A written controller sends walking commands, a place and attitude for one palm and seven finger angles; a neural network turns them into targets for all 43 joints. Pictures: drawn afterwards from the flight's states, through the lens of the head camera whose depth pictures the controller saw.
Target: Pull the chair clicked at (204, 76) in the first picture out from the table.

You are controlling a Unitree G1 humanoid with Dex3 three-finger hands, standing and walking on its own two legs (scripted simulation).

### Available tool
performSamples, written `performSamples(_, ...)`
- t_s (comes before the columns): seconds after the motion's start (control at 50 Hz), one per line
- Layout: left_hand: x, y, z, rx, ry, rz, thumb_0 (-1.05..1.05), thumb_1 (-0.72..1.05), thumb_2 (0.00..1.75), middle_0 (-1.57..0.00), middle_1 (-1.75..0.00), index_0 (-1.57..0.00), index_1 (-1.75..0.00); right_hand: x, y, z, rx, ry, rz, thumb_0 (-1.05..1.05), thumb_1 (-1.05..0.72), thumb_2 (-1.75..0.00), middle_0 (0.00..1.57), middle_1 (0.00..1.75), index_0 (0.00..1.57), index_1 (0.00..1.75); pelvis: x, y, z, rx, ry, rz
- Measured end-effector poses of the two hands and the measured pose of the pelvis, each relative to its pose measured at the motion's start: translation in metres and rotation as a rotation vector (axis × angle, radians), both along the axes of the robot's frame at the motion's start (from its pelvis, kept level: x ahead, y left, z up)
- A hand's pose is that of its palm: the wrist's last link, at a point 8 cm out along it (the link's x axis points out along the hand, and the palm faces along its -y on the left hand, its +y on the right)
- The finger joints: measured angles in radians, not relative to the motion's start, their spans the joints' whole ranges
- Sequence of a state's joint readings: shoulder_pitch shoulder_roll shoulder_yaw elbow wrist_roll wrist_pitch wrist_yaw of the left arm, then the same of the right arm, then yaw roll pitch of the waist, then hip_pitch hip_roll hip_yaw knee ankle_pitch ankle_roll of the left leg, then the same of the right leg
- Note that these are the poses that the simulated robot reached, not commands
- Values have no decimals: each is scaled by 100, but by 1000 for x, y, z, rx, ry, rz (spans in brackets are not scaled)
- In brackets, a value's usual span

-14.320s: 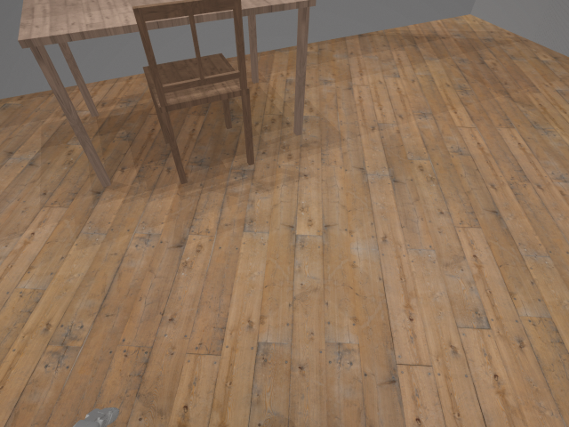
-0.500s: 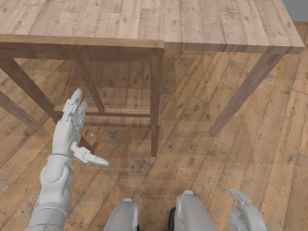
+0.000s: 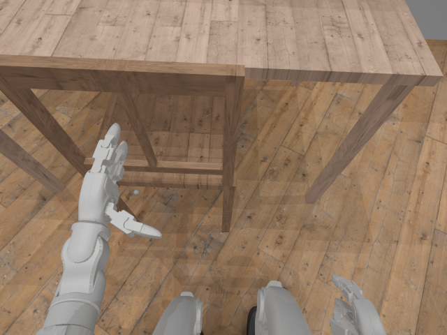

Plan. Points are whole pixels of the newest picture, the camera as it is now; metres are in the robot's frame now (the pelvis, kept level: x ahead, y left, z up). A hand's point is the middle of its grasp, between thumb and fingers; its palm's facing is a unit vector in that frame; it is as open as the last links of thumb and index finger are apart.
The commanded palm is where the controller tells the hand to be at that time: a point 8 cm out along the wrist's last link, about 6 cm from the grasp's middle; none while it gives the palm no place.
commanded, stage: aim the fingers beside a spindle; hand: left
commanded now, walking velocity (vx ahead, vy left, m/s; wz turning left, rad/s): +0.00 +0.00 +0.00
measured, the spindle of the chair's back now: (140, 133) +0.49 +0.19 +0.00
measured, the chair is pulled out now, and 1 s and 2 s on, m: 0.00 0.00 0.00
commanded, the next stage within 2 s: none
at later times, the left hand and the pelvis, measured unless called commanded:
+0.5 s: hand (140, 205) +0.33 +0.16 +0.01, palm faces -0.06 -1.00 -0.02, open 16.9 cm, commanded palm +0.31 +0.22 +0.03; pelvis +0.00 +0.00 +0.00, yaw +0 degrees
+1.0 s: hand (130, 200) +0.33 +0.17 +0.03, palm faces -0.02 -1.00 -0.05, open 16.9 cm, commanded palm +0.31 +0.22 +0.02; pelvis +0.00 +0.00 +0.00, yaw +0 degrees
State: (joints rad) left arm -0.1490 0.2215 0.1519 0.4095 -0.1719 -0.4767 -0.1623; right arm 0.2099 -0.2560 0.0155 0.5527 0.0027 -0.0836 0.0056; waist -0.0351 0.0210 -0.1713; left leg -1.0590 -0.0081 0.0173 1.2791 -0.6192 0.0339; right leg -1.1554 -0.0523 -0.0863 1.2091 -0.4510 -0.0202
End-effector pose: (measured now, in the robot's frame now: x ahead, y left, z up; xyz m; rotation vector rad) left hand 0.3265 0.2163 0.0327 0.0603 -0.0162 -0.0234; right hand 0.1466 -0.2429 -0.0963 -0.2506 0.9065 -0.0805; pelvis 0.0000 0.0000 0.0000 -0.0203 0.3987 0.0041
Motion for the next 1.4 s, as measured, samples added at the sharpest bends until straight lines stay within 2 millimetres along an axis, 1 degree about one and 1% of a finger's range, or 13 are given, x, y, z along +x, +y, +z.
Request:
performSamples(0.14,-11,1,-20,-31,100,-17,-1,-49,30,-6,-8,-6,-8,1,0,2,0,-2,-9,1,-91,-90,20,30,21,30,1,0,0,-2,6,-2)
performSamples(0.3,-13,1,5,-9,-24,-8,-1,-50,30,-6,-8,-6,-8,5,0,3,-11,-8,6,1,-91,-90,20,30,21,30,2,0,1,-6,-5,5)
performSamples(0.46,-10,-3,-22,-34,98,-30,-1,-50,30,-6,-8,-6,-8,5,-2,2,-9,-16,-7,1,-91,-90,20,30,21,30,0,0,-2,-5,5,0)
performSamples(0.62,-16,4,8,-1,-25,8,-1,-50,30,-6,-8,-6,-8,3,0,4,-3,-10,-3,1,-91,-90,20,30,21,30,2,-1,2,-3,-7,0)
performSamples(0.7,-13,15,-8,-11,43,25,-1,-50,30,-6,-8,-6,-8,3,0,2,-2,-5,2,1,-91,-90,20,30,21,30,0,-2,0,-4,-2,3)
performSamples(0.78,-18,10,-22,-39,102,-16,-1,-50,30,-5,-8,-6,-8,3,-3,3,-14,-13,-10,1,-91,-90,20,30,21,30,-1,-1,-1,-9,2,3)
performSamples(0.86,-25,-2,-5,-40,31,-54,-1,-50,30,-6,-8,-6,-8,3,-3,7,-23,-26,-16,1,-91,-90,20,30,21,30,0,2,1,-12,-6,2)
performSamples(0.94,-23,1,11,-15,-37,-24,-1,-50,30,-6,-8,-6,-8,4,0,8,-16,-31,-4,1,-91,-90,20,30,21,30,1,2,2,-8,-12,3)
performSamples(1.02,-14,8,-6,-15,28,10,-1,-50,30,-6,-8,-6,-8,5,2,4,-6,-29,11,1,-91,-90,20,30,21,30,-2,2,-1,-7,-7,7)
performSamples(1.1,-14,1,-22,-31,96,-21,-1,-50,30,-6,-8,-6,-8,4,2,2,-8,-28,2,1,-91,-90,20,30,21,30,-4,2,-3,-9,1,5)
performSamples(1.18,-16,-9,-9,-30,41,-53,-1,-50,30,-6,-8,-6,-8,2,2,2,-12,-22,-9,1,-91,-90,20,30,21,30,-2,2,-1,-9,-2,1)
performSamples(1.28,-8,3,7,-3,-26,7,-1,-50,30,-6,-8,-7,-8,-1,2,1,-4,-3,-9,1,-91,-90,20,30,21,30,-1,1,0,-5,-4,-1)
performSamples(1.4,-5,12,-21,-18,107,9,-1,-50,30,-6,-8,-6,-8,-3,-1,-1,-5,15,-9,1,-91,-90,20,30,21,30,0,-1,-1,-7,8,3)
